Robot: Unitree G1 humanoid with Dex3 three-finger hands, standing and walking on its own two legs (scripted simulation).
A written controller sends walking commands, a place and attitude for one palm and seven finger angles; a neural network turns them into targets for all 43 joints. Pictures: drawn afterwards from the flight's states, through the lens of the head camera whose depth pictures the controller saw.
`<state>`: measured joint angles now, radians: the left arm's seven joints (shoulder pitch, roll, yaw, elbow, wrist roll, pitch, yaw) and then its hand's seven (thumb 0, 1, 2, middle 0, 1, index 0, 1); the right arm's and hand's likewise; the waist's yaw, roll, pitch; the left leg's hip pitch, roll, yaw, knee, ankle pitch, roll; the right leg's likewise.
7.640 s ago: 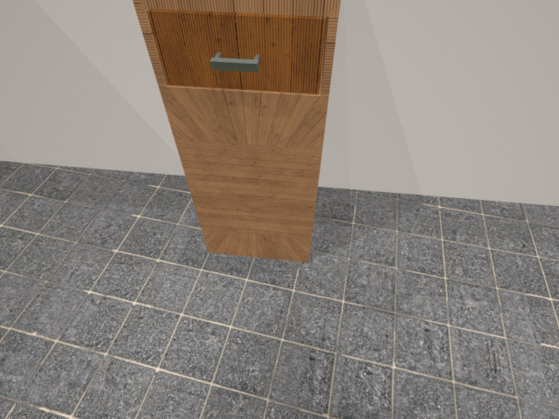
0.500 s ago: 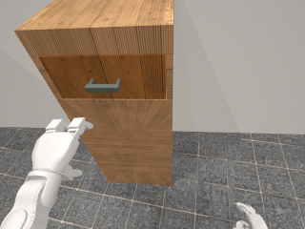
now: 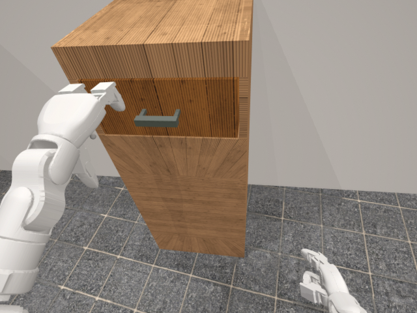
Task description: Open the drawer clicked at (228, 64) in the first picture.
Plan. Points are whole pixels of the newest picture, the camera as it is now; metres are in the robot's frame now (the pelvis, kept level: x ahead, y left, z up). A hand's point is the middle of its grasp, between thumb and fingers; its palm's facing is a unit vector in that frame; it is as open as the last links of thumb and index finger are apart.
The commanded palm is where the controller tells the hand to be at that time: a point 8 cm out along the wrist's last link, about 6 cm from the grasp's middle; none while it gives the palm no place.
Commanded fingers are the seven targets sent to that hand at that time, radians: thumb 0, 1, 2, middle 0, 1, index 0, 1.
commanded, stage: raise the hand with hooked fingers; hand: left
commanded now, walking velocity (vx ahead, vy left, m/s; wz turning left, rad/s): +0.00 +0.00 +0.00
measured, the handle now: (158, 116) +0.52 +0.21 +0.11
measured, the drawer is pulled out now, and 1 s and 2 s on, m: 0.00 0.00 0.00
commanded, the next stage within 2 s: move the hooked fingers above the handle in 0.54 s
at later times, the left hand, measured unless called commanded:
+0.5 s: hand (97, 131) +0.32 +0.22 +0.23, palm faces +0.24 -0.04 -0.97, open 13.8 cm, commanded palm +0.27 +0.22 +0.27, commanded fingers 0.00 -0.50 0.30 -0.30 -1.20 -0.30 -1.20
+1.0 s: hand (112, 131) +0.35 +0.22 +0.20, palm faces +0.12 -0.02 -0.99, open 13.9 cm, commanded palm +0.31 +0.22 +0.26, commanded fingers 0.00 -0.50 0.30 -0.30 -1.20 -0.30 -1.20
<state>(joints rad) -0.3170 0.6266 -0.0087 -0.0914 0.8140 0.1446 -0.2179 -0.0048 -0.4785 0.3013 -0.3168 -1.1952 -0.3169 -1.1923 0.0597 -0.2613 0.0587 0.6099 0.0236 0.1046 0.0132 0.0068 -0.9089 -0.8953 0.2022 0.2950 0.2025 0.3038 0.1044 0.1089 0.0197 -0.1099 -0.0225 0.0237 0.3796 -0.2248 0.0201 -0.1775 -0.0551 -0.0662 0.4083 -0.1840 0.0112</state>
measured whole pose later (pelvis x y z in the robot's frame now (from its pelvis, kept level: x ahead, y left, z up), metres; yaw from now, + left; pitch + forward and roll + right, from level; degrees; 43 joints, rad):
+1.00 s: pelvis -0.01 -0.01 +0.00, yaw +0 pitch -1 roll +1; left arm -0.45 0.59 -0.04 0.08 0.84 0.12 -0.20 -0.01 -0.49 0.30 -0.32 -1.20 -0.32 -1.20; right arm 0.12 -0.29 0.03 0.64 0.04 0.09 0.01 0.01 -0.91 -0.90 0.20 0.29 0.20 0.30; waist 0.08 0.11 0.02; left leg -0.17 -0.01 0.02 0.39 -0.21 0.00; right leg -0.24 -0.04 -0.07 0.43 -0.17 -0.01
